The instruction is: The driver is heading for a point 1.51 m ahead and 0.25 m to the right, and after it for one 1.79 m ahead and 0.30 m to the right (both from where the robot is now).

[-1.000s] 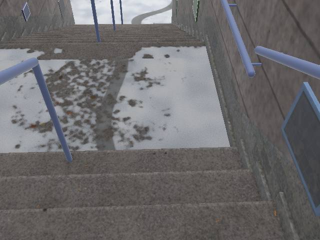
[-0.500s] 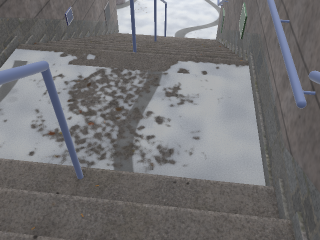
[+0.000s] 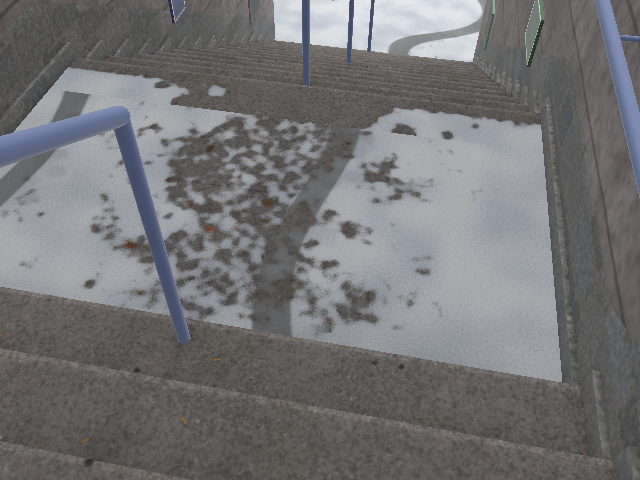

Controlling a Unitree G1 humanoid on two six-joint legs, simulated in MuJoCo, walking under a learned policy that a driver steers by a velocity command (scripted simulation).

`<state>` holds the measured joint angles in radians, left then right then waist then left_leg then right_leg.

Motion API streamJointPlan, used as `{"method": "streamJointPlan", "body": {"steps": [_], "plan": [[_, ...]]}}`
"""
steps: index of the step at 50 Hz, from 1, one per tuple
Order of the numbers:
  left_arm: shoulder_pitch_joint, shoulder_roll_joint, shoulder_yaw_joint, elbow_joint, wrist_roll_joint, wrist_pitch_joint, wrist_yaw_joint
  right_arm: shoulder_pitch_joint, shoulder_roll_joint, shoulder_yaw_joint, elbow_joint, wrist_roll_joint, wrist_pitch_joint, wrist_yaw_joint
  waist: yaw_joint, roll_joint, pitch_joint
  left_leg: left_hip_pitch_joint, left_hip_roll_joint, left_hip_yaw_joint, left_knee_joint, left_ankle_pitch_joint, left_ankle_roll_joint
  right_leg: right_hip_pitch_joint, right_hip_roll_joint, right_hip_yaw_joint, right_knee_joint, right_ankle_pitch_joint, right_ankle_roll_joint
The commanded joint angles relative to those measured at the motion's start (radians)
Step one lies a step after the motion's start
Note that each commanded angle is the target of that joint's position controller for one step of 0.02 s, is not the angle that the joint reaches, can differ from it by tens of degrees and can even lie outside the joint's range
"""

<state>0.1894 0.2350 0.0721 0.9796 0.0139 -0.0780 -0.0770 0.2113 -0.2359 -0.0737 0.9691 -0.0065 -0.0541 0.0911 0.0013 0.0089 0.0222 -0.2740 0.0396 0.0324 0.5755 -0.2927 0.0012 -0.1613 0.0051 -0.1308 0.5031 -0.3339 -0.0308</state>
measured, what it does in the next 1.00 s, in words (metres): goes down: left foot, then right foot 0.17 m lower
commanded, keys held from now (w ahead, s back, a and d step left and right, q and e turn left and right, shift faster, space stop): no key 0.24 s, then w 0.76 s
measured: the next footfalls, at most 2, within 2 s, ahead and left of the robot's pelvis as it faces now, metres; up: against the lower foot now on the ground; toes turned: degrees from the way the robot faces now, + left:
left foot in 0.56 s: +0.13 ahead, +0.12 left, +0.00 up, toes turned +3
right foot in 1.00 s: +0.39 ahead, -0.10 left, -0.17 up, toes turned -2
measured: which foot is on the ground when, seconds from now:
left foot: down 0.00-0.40, up 0.42-0.54, down 0.56-1.00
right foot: down 0.00-0.56, up 0.58-0.98, down 1.00-1.00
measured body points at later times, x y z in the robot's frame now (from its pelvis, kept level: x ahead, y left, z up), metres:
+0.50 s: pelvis +0.06 +0.01 -0.02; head +0.06 +0.02 +0.43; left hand -0.02 +0.25 -0.17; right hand +0.09 -0.23 -0.16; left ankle +0.04 +0.11 -0.72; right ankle -0.04 -0.09 -0.73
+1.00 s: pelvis +0.29 +0.01 -0.13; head +0.29 +0.00 +0.32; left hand +0.44 +0.23 -0.26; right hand +0.16 -0.18 -0.28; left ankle +0.10 +0.12 -0.72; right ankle +0.36 -0.09 -0.89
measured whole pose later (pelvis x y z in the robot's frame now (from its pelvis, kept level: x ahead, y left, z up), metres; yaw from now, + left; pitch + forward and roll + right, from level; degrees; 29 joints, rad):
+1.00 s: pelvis +0.29 +0.01 -0.13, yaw +1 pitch +0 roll +5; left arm 0.14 0.20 0.02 0.92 0.09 -0.08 -0.03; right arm 0.57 -0.11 0.01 1.10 -0.08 -0.09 0.04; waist -0.08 -0.08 0.00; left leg -0.22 -0.08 0.07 1.28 -0.85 0.06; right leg -0.24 -0.07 -0.01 0.28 0.18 -0.06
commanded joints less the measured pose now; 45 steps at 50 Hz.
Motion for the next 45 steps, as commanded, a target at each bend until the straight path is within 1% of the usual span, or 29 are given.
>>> {"method": "streamJointPlan", "body": {"steps": [1,12,13,15,17,19,21,22,23,25,26,27,28,29,30,31,32,33,35,36,37,38,39,40,41,42,43,44,45], "plan": [[0.036,0.096,0.029,-0.013,0.003,-0.004,0.003,0.028,-0.112,-0.029,-0.013,0.0,-0.007,-0.005,0.003,0.005,-0.034,0.039,0.01,-0.015,-0.057,0.299,0.043,0.01,-0.035,0.045,-0.049,0.355,-0.008],[0.028,0.083,0.027,0.06,0.009,-0.005,0.017,-0.036,-0.113,-0.04,0.029,-0.009,-0.016,-0.004,-0.003,-0.008,-0.034,0.047,0.001,0.002,-0.048,0.297,0.04,-0.013,-0.04,0.053,-0.005,0.317,0.015],[0.049,0.098,0.033,0.071,0.012,-0.003,0.019,-0.015,-0.13,-0.048,0.04,-0.013,-0.015,-0.008,-0.004,-0.007,-0.032,0.052,0.001,0.0,-0.064,0.179,0.051,-0.017,-0.038,0.052,-0.018,0.201,0.006],[0.072,0.138,0.057,0.084,0.044,-0.002,0.037,0.017,-0.182,-0.081,0.054,-0.042,-0.015,-0.029,-0.009,-0.009,0.053,0.0,0.007,-0.04,-0.101,-0.272,0.116,-0.084,-0.051,0.089,-0.044,-0.188,-0.061],[0.146,0.074,0.054,0.105,0.068,-0.011,0.054,0.06,-0.096,-0.067,0.075,-0.056,-0.02,-0.051,0.006,-0.002,0.135,-0.083,0.043,-0.124,-0.126,-0.429,0.192,-0.082,-0.085,0.164,-0.049,-0.329,-0.137],[0.227,0.007,0.037,0.132,0.059,-0.025,0.066,-0.006,-0.021,-0.048,0.054,-0.048,-0.031,-0.062,0.051,-0.034,0.124,-0.174,0.027,-0.114,-0.057,-0.349,0.204,0.046,-0.141,0.256,-0.068,-0.292,-0.204],[0.345,0.012,0.032,0.169,0.056,-0.036,0.076,-0.073,0.028,-0.029,0.016,-0.043,-0.038,-0.063,0.097,-0.145,0.096,-0.329,-0.03,-0.007,0.163,-0.208,0.155,0.219,-0.274,0.449,-0.143,-0.173,-0.287],[0.384,0.027,0.031,0.177,0.056,-0.037,0.081,-0.116,0.045,-0.019,-0.007,-0.05,-0.042,-0.062,0.11,-0.151,0.136,-0.43,-0.016,-0.006,0.212,-0.199,0.139,0.258,-0.348,0.524,-0.175,-0.116,-0.317],[0.386,0.026,0.026,0.173,0.054,-0.035,0.085,-0.133,0.021,-0.024,-0.01,-0.051,-0.047,-0.065,0.113,-0.11,0.143,-0.457,-0.003,-0.017,0.264,-0.223,0.129,0.264,-0.369,0.541,-0.171,-0.06,-0.317],[0.345,0.022,0.018,0.173,0.055,-0.026,0.076,-0.078,0.022,-0.027,-0.004,-0.053,-0.06,-0.06,0.072,-0.086,0.146,-0.326,-0.015,0.028,0.302,-0.221,0.135,0.115,-0.321,0.425,-0.118,-0.025,-0.286],[0.244,0.159,0.048,0.121,0.006,0.015,0.093,-0.108,-0.082,-0.044,-0.02,-0.02,-0.021,-0.084,0.048,-0.171,0.178,-0.309,-0.037,0.062,0.25,-0.115,0.09,0.058,-0.256,0.382,-0.058,0.258,-0.187],[0.236,0.041,0.021,0.135,0.051,-0.008,0.068,0.096,0.017,-0.034,0.041,-0.052,-0.065,-0.063,-0.041,0.016,0.072,0.017,-0.055,0.085,0.15,-0.062,0.127,-0.113,-0.236,0.261,0.011,-0.014,-0.23],[0.188,0.06,0.026,0.12,0.076,-0.016,0.048,0.278,0.033,-0.036,0.106,-0.06,-0.088,-0.06,-0.141,0.05,0.109,0.312,-0.074,0.058,0.12,-0.004,0.145,-0.424,-0.131,0.175,0.196,-0.016,-0.212],[0.069,0.053,0.039,0.05,0.099,-0.032,0.029,0.578,-0.011,-0.035,0.179,-0.088,-0.098,-0.068,-0.277,0.174,0.019,0.502,0.057,-0.221,-0.05,-0.042,0.236,-0.59,0.036,0.07,0.572,0.021,-0.144],[0.038,-0.074,0.014,0.001,0.085,-0.044,0.02,0.788,-0.036,-0.01,0.219,-0.102,-0.106,-0.046,-0.324,0.325,-0.051,0.592,0.252,-0.776,-0.244,-0.215,0.415,-0.803,0.161,0.239,0.854,-0.351,-0.119],[-0.09,-0.088,0.005,-0.064,0.04,-0.052,0.037,0.695,-0.04,-0.001,0.214,-0.102,-0.105,-0.032,-0.287,0.108,0.201,0.448,0.357,-0.785,-0.295,-0.339,0.428,-0.992,0.098,0.403,0.794,-0.193,-0.157],[-0.063,-0.042,0.013,-0.037,0.039,-0.055,0.057,0.504,-0.013,0.012,0.162,-0.08,-0.094,-0.025,-0.195,0.011,0.189,0.329,0.332,-0.696,-0.269,-0.299,0.406,-0.914,0.057,0.384,0.854,-0.07,-0.158],[0.031,-0.03,0.021,-0.002,0.052,-0.051,0.073,0.396,0.01,0.024,0.144,-0.074,-0.08,-0.024,-0.119,-0.029,0.132,0.214,0.293,-0.576,-0.217,-0.265,0.39,-0.835,0.022,0.326,0.905,0.001,-0.148],[0.178,-0.146,-0.031,0.005,0.126,-0.021,0.076,0.23,0.15,0.073,0.099,-0.098,-0.059,-0.065,0.019,-0.081,0.118,-0.084,0.19,-0.327,-0.083,-0.083,0.28,-0.662,-0.069,0.331,0.695,0.309,-0.143],[0.202,-0.14,-0.032,0.014,0.125,-0.012,0.062,0.189,0.152,0.078,0.061,-0.096,-0.062,-0.078,0.04,-0.005,0.087,-0.213,0.131,-0.215,-0.082,-0.007,0.261,-0.524,-0.057,0.229,0.663,0.38,-0.126],[0.181,-0.13,-0.044,-0.01,0.134,-0.015,0.045,0.15,0.211,0.105,0.029,-0.102,-0.08,-0.111,0.021,0.008,0.063,-0.274,0.06,-0.11,-0.014,0.014,0.211,-0.475,-0.099,0.242,0.445,0.697,-0.103],[0.065,0.012,0.006,-0.047,-0.001,0.013,0.052,0.115,-0.056,0.027,0.071,0.023,-0.08,-0.118,0.092,-0.018,0.086,-0.417,0.042,-0.125,-0.092,-0.081,0.165,-0.246,0.029,0.092,0.327,0.711,-0.021],[0.102,-0.137,-0.065,-0.051,0.095,-0.008,0.041,0.224,0.105,0.101,0.056,-0.124,-0.107,-0.114,-0.014,0.059,0.031,-0.472,0.054,-0.056,0.033,-0.146,0.173,-0.208,-0.109,0.179,0.281,0.963,-0.016],[0.046,-0.025,-0.018,-0.056,-0.005,0.027,0.037,0.191,-0.015,0.038,0.106,0.044,-0.089,-0.12,0.078,-0.001,0.049,-0.453,0.024,-0.102,-0.014,-0.2,0.151,-0.084,0.044,0.07,0.247,0.868,0.016],[0.026,-0.022,-0.024,-0.061,-0.018,0.048,0.045,0.231,-0.042,0.033,0.102,0.056,-0.078,-0.119,0.037,0.031,0.078,-0.492,0.044,-0.114,0.024,-0.23,0.149,-0.033,0.043,0.058,0.259,0.815,0.036],[0.006,-0.063,-0.06,-0.091,0.108,0.023,0.033,0.384,0.073,0.094,0.126,-0.125,-0.107,-0.089,-0.034,0.107,0.169,-0.445,0.096,-0.143,0.052,-0.229,0.195,-0.181,-0.102,0.194,0.168,0.772,0.0],[-0.116,-0.008,-0.024,-0.112,-0.009,0.046,0.052,0.244,0.01,0.034,0.116,0.016,-0.073,-0.115,-0.013,0.028,0.143,-0.321,0.045,-0.1,0.115,-0.207,0.152,-0.176,0.036,0.043,0.112,0.771,0.036],[-0.062,-0.039,-0.065,-0.115,0.125,0.022,0.047,0.453,0.097,0.096,0.139,-0.099,-0.091,-0.089,-0.078,0.059,0.137,-0.333,0.119,-0.208,0.154,-0.267,0.203,-0.169,-0.105,0.178,0.028,0.698,0.003],[-0.082,-0.022,-0.048,-0.114,0.125,0.021,0.047,0.465,0.089,0.086,0.155,-0.084,-0.085,-0.084,-0.066,0.067,0.182,-0.149,0.161,-0.271,0.17,-0.17,0.228,-0.288,-0.118,0.189,-0.059,0.625,-0.033]]}}
Keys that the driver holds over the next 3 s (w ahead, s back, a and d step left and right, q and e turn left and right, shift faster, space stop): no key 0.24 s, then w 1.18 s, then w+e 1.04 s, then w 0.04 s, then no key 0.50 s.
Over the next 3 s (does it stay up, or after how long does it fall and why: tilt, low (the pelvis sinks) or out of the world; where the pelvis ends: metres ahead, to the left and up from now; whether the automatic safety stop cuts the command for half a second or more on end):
stays up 1.36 -0.12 -0.69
